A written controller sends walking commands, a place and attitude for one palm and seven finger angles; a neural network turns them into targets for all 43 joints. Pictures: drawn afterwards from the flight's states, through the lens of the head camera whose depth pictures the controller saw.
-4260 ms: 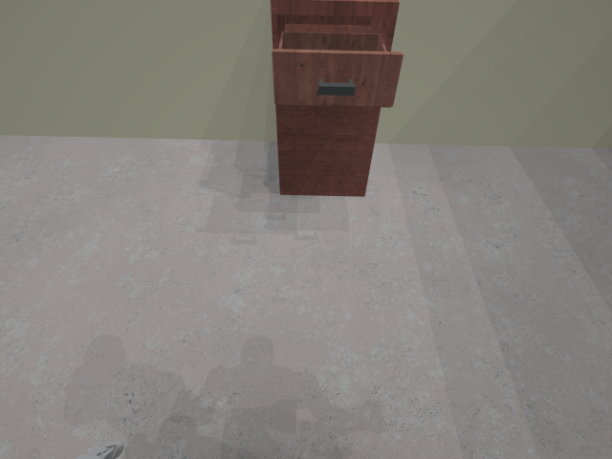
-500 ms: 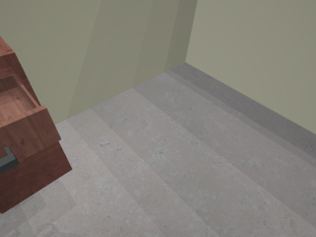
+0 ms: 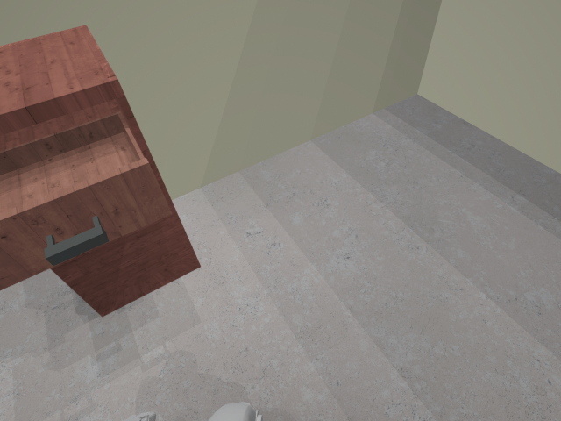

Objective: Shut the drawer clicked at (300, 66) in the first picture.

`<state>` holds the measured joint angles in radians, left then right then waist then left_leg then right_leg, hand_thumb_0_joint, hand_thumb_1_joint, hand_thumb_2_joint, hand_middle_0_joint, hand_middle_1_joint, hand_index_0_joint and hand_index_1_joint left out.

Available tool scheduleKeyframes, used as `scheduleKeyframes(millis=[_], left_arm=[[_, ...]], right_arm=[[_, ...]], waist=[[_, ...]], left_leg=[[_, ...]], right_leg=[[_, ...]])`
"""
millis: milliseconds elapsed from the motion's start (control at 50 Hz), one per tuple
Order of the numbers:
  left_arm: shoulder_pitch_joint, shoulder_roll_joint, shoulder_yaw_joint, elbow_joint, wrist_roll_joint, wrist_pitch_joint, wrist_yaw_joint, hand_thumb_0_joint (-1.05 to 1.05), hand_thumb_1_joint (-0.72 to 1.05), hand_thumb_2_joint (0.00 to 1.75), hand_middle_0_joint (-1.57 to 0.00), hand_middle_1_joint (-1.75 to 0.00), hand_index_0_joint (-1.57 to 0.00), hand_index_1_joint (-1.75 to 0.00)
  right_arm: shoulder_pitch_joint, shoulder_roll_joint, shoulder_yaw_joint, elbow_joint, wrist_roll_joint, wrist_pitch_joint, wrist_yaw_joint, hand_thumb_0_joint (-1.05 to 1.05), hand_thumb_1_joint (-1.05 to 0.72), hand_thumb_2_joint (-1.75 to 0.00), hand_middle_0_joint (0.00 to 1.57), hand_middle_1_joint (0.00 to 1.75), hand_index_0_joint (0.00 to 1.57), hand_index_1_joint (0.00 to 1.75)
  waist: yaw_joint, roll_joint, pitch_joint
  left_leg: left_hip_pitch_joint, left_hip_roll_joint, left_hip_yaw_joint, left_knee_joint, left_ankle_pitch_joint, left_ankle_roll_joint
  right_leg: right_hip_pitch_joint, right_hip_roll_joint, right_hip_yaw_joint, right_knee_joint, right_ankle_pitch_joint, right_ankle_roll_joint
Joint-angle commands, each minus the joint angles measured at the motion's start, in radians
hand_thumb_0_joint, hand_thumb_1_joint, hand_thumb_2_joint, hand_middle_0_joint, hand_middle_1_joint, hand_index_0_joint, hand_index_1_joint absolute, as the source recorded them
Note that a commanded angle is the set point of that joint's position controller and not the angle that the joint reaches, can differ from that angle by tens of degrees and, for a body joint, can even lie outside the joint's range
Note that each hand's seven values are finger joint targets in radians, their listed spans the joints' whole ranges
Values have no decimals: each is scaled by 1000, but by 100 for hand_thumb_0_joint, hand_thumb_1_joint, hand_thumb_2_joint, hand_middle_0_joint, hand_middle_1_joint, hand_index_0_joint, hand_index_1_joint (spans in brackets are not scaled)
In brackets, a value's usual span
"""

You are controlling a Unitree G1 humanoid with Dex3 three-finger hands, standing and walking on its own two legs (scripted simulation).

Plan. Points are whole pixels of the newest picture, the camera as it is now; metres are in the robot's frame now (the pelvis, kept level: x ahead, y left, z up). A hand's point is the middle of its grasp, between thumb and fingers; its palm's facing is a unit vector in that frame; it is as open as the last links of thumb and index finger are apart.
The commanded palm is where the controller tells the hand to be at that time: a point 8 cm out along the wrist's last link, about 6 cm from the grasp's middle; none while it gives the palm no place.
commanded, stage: turn to face it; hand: left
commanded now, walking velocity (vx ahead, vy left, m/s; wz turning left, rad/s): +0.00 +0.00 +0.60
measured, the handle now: (75, 237) +0.46 +0.43 -0.04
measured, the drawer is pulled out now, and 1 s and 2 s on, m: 0.29 0.29 0.29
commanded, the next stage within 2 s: take the last steps up to it in 0.92 s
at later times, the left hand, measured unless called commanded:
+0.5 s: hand out of the picture -0.07 +0.29 -0.18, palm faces +0.35 -0.90 -0.24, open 7.4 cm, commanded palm none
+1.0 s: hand out of the picture -0.02 +0.25 -0.15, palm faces +0.45 -0.85 -0.26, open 7.4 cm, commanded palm none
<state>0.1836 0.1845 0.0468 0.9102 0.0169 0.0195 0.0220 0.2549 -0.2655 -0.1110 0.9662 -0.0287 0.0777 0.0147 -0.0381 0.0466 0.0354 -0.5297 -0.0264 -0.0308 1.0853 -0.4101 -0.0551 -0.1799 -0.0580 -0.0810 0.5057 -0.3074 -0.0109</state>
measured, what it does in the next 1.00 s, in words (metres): steps on the spot, turning left: left foot, then right foot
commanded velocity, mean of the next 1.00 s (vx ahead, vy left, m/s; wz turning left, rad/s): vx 0.00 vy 0.00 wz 0.41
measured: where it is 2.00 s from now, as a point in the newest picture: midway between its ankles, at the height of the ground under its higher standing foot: outside the picture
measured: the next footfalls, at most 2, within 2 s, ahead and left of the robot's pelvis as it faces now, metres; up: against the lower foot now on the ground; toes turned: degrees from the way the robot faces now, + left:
left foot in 0.32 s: +0.00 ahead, +0.15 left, +0.00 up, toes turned +19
right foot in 0.96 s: +0.04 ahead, -0.05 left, +0.00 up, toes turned +27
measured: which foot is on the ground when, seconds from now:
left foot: up 0.00-0.30, down 0.32-0.96, up 0.98-1.00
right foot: down 0.00-0.32, up 0.34-0.94, down 0.96-1.00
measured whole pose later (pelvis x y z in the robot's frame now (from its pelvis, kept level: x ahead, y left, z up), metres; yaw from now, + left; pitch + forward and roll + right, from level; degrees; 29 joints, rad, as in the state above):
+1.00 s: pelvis -0.03 +0.03 +0.00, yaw +27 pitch +0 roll +0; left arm 0.16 0.17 0.03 0.92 0.01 0.02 0.03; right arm 0.30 -0.20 -0.06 1.01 -0.01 0.05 0.00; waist -0.04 0.05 0.03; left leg -0.33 -0.10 -0.10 0.58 -0.29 0.02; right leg -0.20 0.01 -0.01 0.50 -0.30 0.00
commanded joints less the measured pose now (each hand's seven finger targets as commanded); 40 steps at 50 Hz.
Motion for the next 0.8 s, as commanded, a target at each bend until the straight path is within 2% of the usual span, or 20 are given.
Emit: scheduleKeyframes(millis=[0,20,100,200,220,240,260,280,300,320,340,360,400,420,460,540,600,720,780], left_arm=[[35,177,36,-71,1,-31,16,0,90,90,-20,-30,-20,-30],[51,180,39,-65,4,-31,18,0,90,90,-20,-30,-20,-30],[102,218,45,-59,10,-24,15,0,90,90,-20,-30,-20,-30],[121,249,58,-56,15,-16,10,0,90,90,-20,-30,-20,-30],[115,255,61,-53,17,-13,10,0,90,90,-20,-30,-20,-30],[107,258,65,-54,14,-11,9,0,90,90,-20,-30,-20,-30],[101,255,65,-55,6,-8,5,0,90,90,-20,-30,-20,-30],[105,234,62,-61,-2,-5,1,0,90,90,-20,-30,-20,-30],[77,160,47,-107,-11,-4,-10,0,90,90,-20,-30,-20,-30],[18,159,33,-133,0,10,0,0,90,90,-20,-30,-20,-30],[15,169,38,-124,3,16,3,0,90,90,-20,-30,-20,-30],[-15,159,43,-108,3,16,4,0,90,90,-20,-30,-20,-30],[11,173,48,-70,2,17,-6,0,90,90,-20,-30,-20,-30],[44,174,50,-56,3,17,-13,0,90,90,-20,-30,-20,-30],[75,171,48,-36,3,19,-13,0,90,90,-20,-30,-20,-30],[53,166,46,-34,3,20,-3,0,90,90,-20,-30,-20,-30],[14,159,43,-43,0,22,2,0,90,90,-20,-30,-20,-30],[-53,137,32,-64,-3,20,7,0,90,90,-20,-30,-20,-30],[-42,116,28,-61,-6,19,10,0,90,90,-20,-30,-20,-30]], right_arm=[[-51,-53,-1,-79,6,-17,9,0,-90,-90,20,30,20,30],[-71,-51,1,-89,7,-17,11,0,-90,-90,20,30,20,30],[-164,-51,12,-122,8,-16,14,0,-90,-90,20,30,20,30],[-205,-42,26,-153,16,-32,17,0,-90,-90,20,30,20,30],[-189,-43,27,-155,18,-36,16,0,-90,-90,20,30,20,30],[-154,-50,26,-152,16,-42,14,0,-90,-90,20,30,20,30],[-105,-73,22,-140,14,-48,12,0,-90,-90,20,30,20,30],[-24,-132,5,-121,11,-58,10,0,-90,-90,20,30,20,30],[53,-265,-28,-116,8,-69,1,0,-90,-90,20,30,20,30],[123,-306,-31,-91,25,-60,-5,0,-90,-90,20,30,20,30],[92,-272,-21,-89,19,-60,-10,0,-90,-90,20,30,20,30],[41,-235,-15,-100,14,-64,-21,0,-90,-90,20,30,20,30],[-81,-179,10,-130,11,-65,-27,0,-90,-90,20,30,20,30],[-109,-161,17,-138,15,-69,-27,0,-90,-90,20,30,20,30],[-92,-152,21,-136,17,-74,-27,0,-90,-90,20,30,20,30],[-29,-141,20,-113,18,-75,-30,0,-90,-90,20,30,20,30],[-2,-134,21,-99,15,-71,-31,0,-90,-90,20,30,20,30],[40,-119,19,-70,6,-67,-35,0,-90,-90,20,30,20,30],[40,-115,19,-59,3,-64,-37,0,-90,-90,20,30,20,30]], waist=[[32,-231,53],[41,-210,55],[73,-225,51],[95,-283,-6],[86,-280,-20],[67,-262,-47],[40,-216,-87],[-4,-91,-152],[-52,254,-188],[-69,224,-205],[-50,152,-186],[-46,182,-139],[13,140,-50],[32,120,-58],[39,82,-82],[26,47,-85],[15,54,-58],[-4,65,-46],[4,71,-55]], left_leg=[[-84,62,35,128,46,-28],[-81,68,45,95,39,-31],[-45,75,79,-37,-5,-32],[91,57,139,-268,-38,-6],[133,56,145,-331,-34,2],[188,47,158,-425,22,8],[287,39,156,-556,127,18],[485,98,71,-672,300,46],[655,400,-334,-702,719,179],[630,474,-364,-685,926,258],[582,454,-301,-694,816,274],[517,387,-294,-707,731,262],[389,289,-197,-740,603,214],[383,259,-166,-748,578,199],[404,233,-149,-761,567,193],[453,240,-207,-778,563,205],[431,243,-261,-795,482,221],[414,248,-357,-800,424,256],[371,238,-378,-798,404,254]], right_leg=[[4,-249,92,-186,356,-86],[17,-262,85,-188,346,-90],[52,-295,64,-174,371,-114],[76,-318,19,-101,498,-111],[74,-323,4,-70,502,-100],[72,-314,-28,-17,504,-76],[52,-293,-72,75,482,-37],[-66,-259,-104,263,382,16],[-393,-94,-113,512,-258,107],[-435,-75,8,618,-380,102],[-436,-97,50,663,-335,91],[-449,-89,67,689,-273,94],[-405,-79,90,700,-124,96],[-385,-70,78,695,-80,99],[-368,-55,76,670,-32,107],[-383,-44,93,617,-17,118],[-376,-36,101,560,-32,117],[-318,-3,106,402,-114,95],[-236,22,105,328,-125,76]])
